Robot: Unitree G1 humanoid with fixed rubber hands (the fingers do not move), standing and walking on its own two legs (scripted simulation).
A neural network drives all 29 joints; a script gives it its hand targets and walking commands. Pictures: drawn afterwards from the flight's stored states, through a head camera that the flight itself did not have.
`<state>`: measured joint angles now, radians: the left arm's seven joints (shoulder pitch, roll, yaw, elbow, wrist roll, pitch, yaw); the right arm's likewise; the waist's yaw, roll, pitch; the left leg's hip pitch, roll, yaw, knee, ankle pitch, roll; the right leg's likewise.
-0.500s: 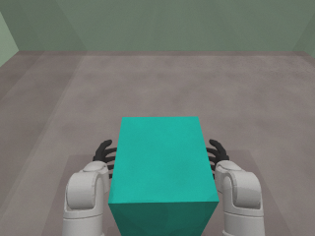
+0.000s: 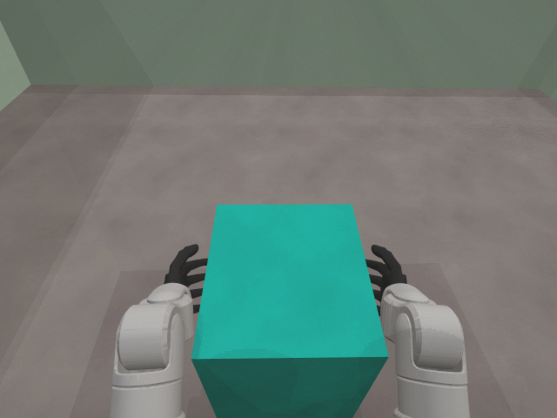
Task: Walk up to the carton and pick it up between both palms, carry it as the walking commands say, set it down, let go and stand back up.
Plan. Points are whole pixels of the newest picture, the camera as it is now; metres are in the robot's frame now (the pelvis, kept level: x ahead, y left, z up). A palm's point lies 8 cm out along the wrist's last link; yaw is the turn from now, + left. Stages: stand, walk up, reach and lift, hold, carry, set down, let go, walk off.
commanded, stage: carry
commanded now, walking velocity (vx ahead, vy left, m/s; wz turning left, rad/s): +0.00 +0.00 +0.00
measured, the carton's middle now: (284, 320) +0.27 +0.00 +0.01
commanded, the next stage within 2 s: hold in 0.80 s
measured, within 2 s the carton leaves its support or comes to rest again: neither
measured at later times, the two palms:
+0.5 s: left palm (177, 292) +0.28 +0.14 +0.08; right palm (384, 292) +0.28 -0.14 +0.08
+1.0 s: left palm (183, 310) +0.28 +0.14 +0.03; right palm (378, 305) +0.28 -0.14 +0.04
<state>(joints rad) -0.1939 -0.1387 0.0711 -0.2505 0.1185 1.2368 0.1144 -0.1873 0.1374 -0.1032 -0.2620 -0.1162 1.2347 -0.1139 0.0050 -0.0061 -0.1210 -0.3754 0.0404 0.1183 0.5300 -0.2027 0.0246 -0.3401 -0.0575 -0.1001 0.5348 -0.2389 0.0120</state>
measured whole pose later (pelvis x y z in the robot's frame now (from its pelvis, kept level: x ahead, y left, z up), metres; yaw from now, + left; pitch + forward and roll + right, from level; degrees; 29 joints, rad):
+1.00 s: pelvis +0.00 +0.00 +0.01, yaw +4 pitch -5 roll -1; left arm -0.19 -0.14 0.09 0.12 0.21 0.79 0.07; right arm -0.19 0.14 -0.15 0.13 -0.21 0.76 -0.03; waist -0.05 -0.03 0.06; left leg -0.19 0.01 0.05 0.45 -0.17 0.03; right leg -0.12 -0.01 0.02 0.42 -0.21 0.01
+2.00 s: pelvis +0.00 -0.01 +0.00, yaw +4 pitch +1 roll +0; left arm -0.38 -0.19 0.31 0.47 0.35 0.50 0.01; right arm -0.37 0.18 -0.36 0.47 -0.35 0.48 0.01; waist -0.03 -0.02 0.05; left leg -0.38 0.00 0.03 0.56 -0.21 0.02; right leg -0.32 0.00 0.02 0.57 -0.28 0.01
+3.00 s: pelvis -0.04 -0.02 -0.13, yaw +4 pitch +34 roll -1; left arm -0.67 -0.17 0.43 0.51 0.29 0.32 0.02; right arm -0.65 0.16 -0.48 0.51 -0.27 0.29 0.00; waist -0.02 0.00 -0.15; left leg -1.46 0.01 0.00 1.24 -0.36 0.01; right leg -1.40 0.01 0.00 1.28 -0.46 0.00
